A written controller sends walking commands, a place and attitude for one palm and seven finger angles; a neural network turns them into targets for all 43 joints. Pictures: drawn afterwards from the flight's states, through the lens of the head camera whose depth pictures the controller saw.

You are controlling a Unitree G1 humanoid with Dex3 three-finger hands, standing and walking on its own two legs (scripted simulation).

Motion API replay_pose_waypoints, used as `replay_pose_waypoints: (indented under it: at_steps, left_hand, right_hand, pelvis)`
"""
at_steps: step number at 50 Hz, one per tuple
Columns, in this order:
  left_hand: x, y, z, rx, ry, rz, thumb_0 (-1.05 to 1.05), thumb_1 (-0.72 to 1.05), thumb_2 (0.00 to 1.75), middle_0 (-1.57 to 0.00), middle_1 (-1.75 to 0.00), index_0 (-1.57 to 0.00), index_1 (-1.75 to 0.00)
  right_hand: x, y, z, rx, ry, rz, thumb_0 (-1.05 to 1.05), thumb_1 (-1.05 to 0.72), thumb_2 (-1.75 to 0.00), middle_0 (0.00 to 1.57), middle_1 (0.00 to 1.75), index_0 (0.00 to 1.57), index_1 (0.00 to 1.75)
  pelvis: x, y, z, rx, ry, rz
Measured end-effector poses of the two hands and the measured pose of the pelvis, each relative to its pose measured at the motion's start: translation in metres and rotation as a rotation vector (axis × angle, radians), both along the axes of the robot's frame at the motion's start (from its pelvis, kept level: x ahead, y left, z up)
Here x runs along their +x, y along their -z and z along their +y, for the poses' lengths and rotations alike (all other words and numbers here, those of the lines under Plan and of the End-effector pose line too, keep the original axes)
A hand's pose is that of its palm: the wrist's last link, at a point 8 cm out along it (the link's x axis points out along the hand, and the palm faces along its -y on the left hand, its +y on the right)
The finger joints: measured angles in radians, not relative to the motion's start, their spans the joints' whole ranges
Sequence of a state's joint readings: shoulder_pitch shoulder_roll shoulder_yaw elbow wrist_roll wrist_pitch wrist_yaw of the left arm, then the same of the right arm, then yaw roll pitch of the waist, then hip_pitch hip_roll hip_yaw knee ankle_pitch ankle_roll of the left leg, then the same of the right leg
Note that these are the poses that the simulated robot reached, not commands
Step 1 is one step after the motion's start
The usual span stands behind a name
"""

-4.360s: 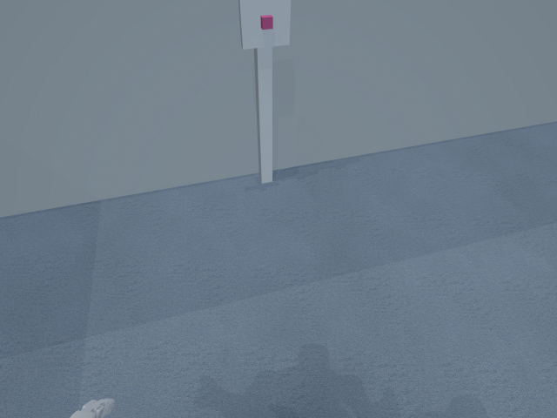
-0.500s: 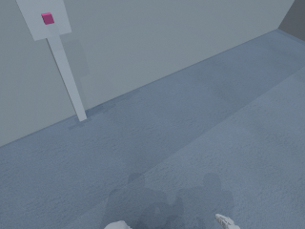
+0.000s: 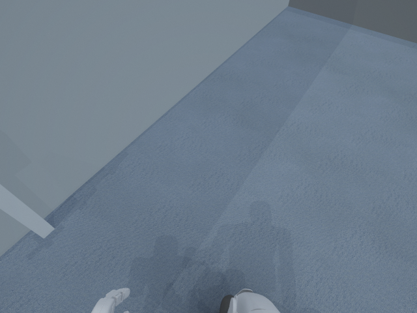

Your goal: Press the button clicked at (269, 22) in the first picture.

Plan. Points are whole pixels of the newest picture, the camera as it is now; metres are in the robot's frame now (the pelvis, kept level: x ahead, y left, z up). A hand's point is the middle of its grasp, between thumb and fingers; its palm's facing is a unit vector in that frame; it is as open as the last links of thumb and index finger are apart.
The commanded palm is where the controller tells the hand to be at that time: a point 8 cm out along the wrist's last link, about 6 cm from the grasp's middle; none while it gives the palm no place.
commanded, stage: walk to a spot facing it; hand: left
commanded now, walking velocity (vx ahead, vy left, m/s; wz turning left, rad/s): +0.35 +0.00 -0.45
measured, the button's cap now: out of the picture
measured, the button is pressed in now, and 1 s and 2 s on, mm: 0 0 0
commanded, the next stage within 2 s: turn to face it in 0.36 s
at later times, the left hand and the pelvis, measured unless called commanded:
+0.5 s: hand (110, 274) +0.23 +0.23 -0.17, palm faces -0.04 -0.98 -0.19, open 7.4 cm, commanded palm none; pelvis +0.21 +0.04 +0.00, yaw -10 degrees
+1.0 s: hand (138, 195) +0.41 +0.18 -0.13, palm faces +0.02 -0.97 -0.26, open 7.4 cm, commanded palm none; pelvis +0.29 +0.00 +0.02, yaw +2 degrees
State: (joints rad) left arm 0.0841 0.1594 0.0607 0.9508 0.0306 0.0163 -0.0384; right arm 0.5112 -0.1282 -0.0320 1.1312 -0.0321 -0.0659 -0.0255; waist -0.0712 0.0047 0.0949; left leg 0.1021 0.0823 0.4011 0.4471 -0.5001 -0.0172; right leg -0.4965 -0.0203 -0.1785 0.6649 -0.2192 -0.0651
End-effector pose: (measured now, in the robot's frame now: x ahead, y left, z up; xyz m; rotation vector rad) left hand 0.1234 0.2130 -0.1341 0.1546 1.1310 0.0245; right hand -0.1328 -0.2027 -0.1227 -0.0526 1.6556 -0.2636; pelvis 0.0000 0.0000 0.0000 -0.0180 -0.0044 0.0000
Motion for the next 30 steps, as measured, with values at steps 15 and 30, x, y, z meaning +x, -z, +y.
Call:
replay_pose_waypoints:
  at_steps: [15, 30]
  left_hand:
    - [0.060, -0.020, 0.028, 0.116, -0.020, 0.121, -0.01, 0.93, 0.90, -0.20, -0.30, -0.20, -0.30]
    - [0.154, 0.005, 0.069, 0.066, 0.025, 0.256, 0.01, 0.91, 0.90, -0.20, -0.30, -0.20, -0.30]
  right_hand:
    - [0.299, -0.007, -0.041, -0.071, -0.045, -0.485, 0.01, -0.93, -0.90, 0.20, 0.30, 0.20, 0.30]
    - [0.427, -0.022, 0.007, -0.128, -0.061, -0.549, 0.00, -0.91, -0.90, 0.20, 0.30, 0.20, 0.30]
  pelvis:
    - [0.127, -0.018, -0.003, 0.003, 0.108, -0.003]
    - [0.245, -0.013, 0.045, -0.007, 0.207, -0.007]
